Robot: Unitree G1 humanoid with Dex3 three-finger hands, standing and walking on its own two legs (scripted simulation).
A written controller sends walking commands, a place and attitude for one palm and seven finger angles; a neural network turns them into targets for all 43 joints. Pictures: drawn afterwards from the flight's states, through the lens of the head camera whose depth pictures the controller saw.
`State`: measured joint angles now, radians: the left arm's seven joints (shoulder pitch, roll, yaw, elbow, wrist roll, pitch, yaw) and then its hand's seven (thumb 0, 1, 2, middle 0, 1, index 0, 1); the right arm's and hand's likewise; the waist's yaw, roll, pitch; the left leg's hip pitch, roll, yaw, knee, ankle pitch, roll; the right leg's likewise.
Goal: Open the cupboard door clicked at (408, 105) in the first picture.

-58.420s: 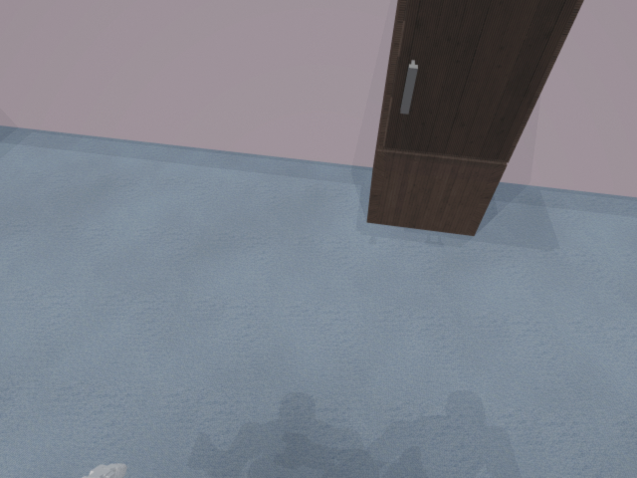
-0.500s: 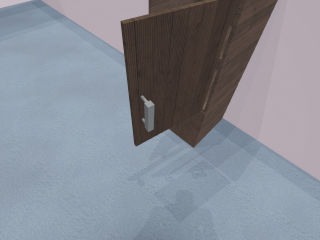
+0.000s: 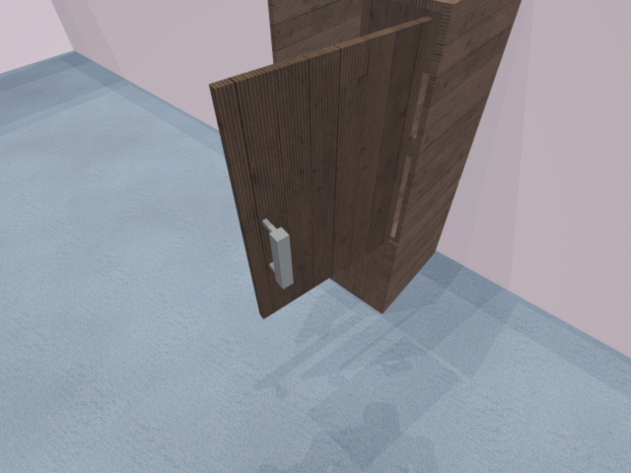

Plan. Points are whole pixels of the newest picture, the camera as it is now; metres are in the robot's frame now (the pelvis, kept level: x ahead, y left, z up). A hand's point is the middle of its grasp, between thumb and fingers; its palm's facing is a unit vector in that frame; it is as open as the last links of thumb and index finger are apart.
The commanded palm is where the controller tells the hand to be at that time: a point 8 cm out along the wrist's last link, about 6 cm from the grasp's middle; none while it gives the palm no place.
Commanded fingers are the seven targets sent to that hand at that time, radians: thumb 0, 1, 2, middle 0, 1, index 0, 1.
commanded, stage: let the arm hang, fingers relaxed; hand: left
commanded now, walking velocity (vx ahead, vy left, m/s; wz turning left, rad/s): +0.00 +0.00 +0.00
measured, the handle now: (276, 253) +0.53 +0.11 -0.10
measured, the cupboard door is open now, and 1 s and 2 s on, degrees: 78 78 78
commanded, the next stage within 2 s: look to check the result in 0.10 s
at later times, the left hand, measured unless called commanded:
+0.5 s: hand out of the picture +0.01 +0.17 -0.17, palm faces +0.03 -0.96 -0.26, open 7.4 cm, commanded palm none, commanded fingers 0.00 0.90 0.90 -0.20 -0.30 -0.20 -0.30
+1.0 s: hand out of the picture +0.04 +0.16 -0.17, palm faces +0.03 -0.97 -0.26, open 7.4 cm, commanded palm none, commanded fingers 0.00 0.90 0.90 -0.20 -0.30 -0.20 -0.30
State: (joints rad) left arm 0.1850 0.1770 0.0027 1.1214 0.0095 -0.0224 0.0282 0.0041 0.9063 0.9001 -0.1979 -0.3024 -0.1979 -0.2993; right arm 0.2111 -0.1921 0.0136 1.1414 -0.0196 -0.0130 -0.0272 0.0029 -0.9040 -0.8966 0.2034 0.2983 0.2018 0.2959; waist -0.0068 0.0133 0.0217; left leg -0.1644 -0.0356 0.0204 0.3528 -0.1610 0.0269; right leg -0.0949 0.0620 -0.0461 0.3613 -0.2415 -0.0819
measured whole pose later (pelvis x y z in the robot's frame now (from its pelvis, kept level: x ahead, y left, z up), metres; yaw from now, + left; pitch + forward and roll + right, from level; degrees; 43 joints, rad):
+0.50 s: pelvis +0.02 -0.02 +0.00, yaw +0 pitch -2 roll +1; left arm 0.26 0.19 0.01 1.16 0.01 -0.01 0.04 0.01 0.91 0.90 -0.20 -0.30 -0.20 -0.30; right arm 0.24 -0.20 0.00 1.15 -0.02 0.00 -0.04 0.00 -0.90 -0.90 0.20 0.30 0.20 0.30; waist 0.00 0.01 0.05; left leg -0.14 -0.01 0.02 0.36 -0.19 -0.01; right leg -0.05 0.09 -0.04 0.33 -0.25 -0.11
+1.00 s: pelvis +0.02 -0.03 +0.00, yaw -1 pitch -2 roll +1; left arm 0.24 0.19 0.02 1.14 0.01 -0.02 0.04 0.00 0.90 0.90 -0.20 -0.30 -0.20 -0.30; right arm 0.24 -0.21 0.00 1.14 -0.01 0.00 -0.04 0.00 -0.90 -0.90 0.20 0.30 0.20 0.30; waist 0.00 0.01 0.05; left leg -0.14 0.01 0.02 0.37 -0.20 -0.02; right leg -0.04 0.11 -0.04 0.31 -0.24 -0.12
